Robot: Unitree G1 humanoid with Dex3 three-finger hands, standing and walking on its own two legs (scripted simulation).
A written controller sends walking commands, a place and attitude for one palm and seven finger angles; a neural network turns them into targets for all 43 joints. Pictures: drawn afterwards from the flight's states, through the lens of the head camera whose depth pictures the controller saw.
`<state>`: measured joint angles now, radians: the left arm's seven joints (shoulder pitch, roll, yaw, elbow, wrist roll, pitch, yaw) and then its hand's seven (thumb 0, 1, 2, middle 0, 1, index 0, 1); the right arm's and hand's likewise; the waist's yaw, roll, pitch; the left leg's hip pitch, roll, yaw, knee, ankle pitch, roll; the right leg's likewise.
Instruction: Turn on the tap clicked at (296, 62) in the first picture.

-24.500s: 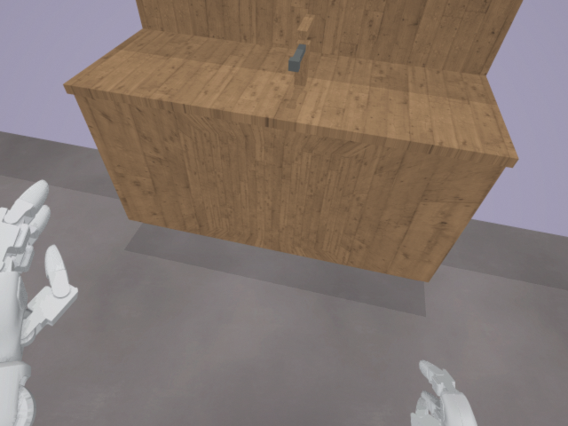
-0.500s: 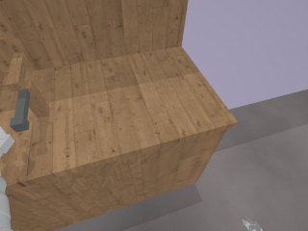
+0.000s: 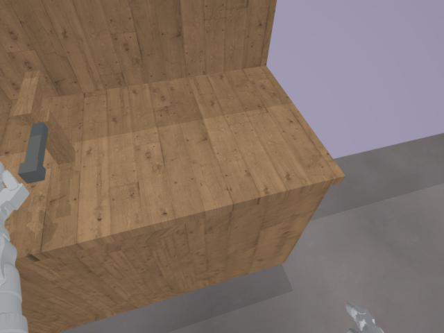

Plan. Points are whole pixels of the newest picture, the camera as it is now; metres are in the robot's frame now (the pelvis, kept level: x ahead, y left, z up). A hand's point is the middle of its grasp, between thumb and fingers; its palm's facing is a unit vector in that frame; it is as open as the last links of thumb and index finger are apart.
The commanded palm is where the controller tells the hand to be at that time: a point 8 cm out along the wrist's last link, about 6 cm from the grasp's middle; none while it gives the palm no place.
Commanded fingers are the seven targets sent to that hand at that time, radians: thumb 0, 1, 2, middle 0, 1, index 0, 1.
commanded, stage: push the lever round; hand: left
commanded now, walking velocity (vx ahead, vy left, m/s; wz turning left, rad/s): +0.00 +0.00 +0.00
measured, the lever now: (32, 171) +0.35 +0.36 +0.10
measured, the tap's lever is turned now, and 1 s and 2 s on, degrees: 0 16 42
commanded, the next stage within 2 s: none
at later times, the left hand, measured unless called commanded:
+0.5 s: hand (41, 185) +0.33 +0.33 +0.09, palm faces +0.56 -0.82 -0.08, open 7.7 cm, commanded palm +0.28 +0.36 +0.09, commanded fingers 0.00 0.90 0.90 -0.15 -0.15 -0.15 -0.15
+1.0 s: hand (57, 182) +0.33 +0.31 +0.09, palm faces +0.65 -0.76 -0.06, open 7.6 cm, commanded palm +0.29 +0.33 +0.09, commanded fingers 0.00 0.90 0.90 -0.15 -0.15 -0.15 -0.15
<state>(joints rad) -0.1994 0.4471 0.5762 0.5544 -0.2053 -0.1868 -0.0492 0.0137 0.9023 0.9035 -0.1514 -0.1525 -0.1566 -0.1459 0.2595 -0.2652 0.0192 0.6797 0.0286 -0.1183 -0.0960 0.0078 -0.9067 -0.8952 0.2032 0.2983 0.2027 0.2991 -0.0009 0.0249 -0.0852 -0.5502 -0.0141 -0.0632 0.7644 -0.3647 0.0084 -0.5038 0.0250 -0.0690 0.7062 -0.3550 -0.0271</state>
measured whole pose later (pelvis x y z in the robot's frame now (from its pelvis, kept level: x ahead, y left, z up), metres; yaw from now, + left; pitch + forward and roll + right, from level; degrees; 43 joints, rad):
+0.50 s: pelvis +0.00 -0.01 +0.00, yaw +0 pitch +8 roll -1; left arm -0.20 0.39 0.53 0.53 -0.19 -0.20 0.02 0.03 0.94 0.92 -0.15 -0.15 -0.16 -0.15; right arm 0.26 -0.26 0.01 0.70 0.03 -0.10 -0.10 0.01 -0.91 -0.90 0.20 0.30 0.20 0.30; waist -0.01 0.03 -0.08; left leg -0.53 -0.01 -0.06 0.75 -0.36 0.00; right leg -0.49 0.03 -0.07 0.70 -0.36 -0.03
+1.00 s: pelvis +0.00 +0.00 +0.00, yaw +0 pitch +7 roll -1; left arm -0.21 0.28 0.43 0.43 -0.13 -0.16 0.25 0.02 0.95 0.92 -0.15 -0.15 -0.16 -0.15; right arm 0.23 -0.25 0.01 0.70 0.01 -0.08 -0.08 0.01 -0.91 -0.90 0.20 0.30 0.20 0.30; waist 0.00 0.03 -0.09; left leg -0.52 -0.02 -0.07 0.76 -0.36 0.01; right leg -0.48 0.02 -0.07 0.71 -0.36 -0.03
